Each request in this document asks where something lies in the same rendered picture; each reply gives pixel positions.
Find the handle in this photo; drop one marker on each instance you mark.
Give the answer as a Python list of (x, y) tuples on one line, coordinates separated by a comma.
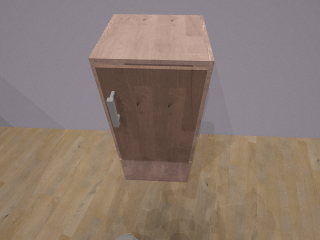
[(115, 117)]

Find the cupboard door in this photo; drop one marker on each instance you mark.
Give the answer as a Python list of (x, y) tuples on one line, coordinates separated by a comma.
[(158, 108)]

